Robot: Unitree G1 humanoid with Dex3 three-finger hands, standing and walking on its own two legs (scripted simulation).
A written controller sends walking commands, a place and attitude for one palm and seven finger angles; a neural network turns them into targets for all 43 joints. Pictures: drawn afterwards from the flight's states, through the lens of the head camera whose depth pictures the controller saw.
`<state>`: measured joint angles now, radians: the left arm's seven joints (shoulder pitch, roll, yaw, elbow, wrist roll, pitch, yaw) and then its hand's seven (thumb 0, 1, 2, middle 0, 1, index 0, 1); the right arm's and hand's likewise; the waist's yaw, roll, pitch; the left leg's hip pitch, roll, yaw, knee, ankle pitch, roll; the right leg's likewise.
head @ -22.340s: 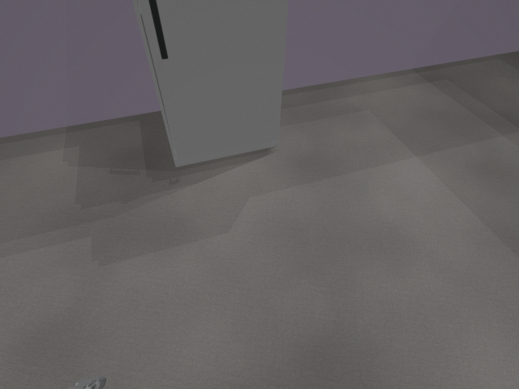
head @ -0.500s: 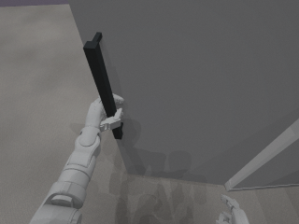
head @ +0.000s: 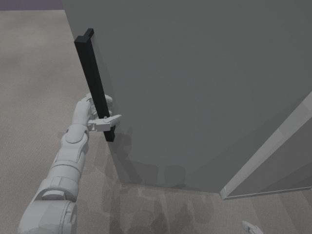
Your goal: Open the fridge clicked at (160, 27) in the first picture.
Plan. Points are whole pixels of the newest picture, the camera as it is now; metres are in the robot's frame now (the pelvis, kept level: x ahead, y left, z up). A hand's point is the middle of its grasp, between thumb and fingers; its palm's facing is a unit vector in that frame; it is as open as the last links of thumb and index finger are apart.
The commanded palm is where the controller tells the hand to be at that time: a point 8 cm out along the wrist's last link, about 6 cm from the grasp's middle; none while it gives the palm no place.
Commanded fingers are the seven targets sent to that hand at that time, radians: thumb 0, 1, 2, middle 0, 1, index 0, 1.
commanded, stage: loosen the grip on the handle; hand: left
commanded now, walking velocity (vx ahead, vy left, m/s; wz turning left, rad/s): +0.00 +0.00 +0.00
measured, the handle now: (102, 97) +0.46 +0.15 +0.09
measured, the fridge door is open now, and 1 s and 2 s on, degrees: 77 77 77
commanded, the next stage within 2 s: slip the hand off the handle in 0.34 s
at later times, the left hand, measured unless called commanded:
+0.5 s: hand (99, 118) +0.42 +0.16 +0.04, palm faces -0.01 -0.99 -0.12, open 13.8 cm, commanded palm +0.39 +0.23 +0.06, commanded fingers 0.00 -0.55 0.20 -0.25 -1.15 -0.25 -1.15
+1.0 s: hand (70, 119) +0.42 +0.24 +0.04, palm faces +0.03 -0.99 -0.13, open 14.6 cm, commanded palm +0.39 +0.29 +0.06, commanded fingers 0.00 -0.55 0.20 -0.25 -1.15 -0.25 -1.15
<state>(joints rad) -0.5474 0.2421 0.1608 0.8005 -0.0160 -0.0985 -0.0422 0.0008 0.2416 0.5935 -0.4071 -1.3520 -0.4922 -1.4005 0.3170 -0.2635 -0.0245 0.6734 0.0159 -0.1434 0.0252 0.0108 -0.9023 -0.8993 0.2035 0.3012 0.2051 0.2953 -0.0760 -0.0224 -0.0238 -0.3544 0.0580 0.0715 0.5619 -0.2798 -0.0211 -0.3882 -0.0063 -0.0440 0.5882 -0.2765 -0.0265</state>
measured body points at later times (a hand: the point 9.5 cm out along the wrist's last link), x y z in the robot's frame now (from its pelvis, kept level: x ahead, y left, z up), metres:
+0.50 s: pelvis +0.00 +0.02 -0.01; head +0.04 +0.03 +0.44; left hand +0.42 +0.22 +0.05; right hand +0.06 -0.24 -0.12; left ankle +0.00 +0.14 -0.73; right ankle +0.01 -0.10 -0.73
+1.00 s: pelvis +0.00 +0.04 -0.02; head +0.05 +0.05 +0.43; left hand +0.41 +0.29 +0.05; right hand +0.08 -0.23 -0.12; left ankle +0.00 +0.14 -0.73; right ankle +0.01 -0.10 -0.73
